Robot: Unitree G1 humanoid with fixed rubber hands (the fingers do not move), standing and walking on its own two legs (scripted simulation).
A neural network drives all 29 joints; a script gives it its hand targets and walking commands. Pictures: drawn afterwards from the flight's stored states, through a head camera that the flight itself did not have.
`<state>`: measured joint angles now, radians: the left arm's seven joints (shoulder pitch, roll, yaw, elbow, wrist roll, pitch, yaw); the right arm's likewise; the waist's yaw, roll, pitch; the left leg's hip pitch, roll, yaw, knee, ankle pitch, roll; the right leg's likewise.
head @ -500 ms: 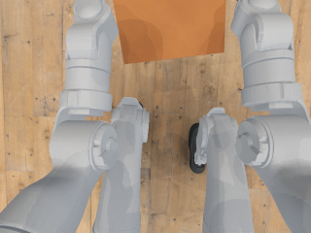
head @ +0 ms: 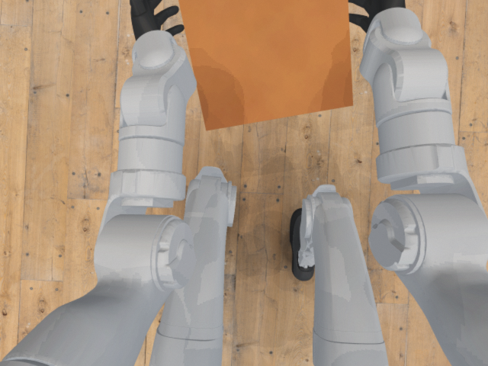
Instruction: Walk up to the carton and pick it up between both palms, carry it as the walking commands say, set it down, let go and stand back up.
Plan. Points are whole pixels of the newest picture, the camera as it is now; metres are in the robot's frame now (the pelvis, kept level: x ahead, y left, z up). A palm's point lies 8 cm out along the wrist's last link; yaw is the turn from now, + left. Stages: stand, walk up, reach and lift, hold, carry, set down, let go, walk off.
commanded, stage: reach and lift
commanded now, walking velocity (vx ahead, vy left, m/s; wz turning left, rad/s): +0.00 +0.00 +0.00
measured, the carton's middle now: (263, 44) +0.55 +0.04 -0.14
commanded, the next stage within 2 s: none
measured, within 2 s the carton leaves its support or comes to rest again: neither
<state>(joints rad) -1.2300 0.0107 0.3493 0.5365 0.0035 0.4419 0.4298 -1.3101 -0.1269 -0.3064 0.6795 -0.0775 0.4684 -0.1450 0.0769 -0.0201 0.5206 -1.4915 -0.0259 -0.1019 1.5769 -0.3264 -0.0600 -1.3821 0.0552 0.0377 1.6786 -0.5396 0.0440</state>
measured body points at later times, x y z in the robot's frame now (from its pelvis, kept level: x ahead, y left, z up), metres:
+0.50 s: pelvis +0.00 +0.00 +0.06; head +0.25 +0.03 +0.42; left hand +0.49 +0.18 +0.03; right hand +0.53 -0.10 +0.03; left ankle +0.20 +0.13 -0.51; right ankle +0.13 -0.14 -0.51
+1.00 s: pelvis +0.08 +0.00 +0.15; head +0.12 +0.01 +0.60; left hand +0.47 +0.18 +0.18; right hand +0.51 -0.11 +0.19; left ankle +0.20 +0.13 -0.51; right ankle +0.13 -0.14 -0.51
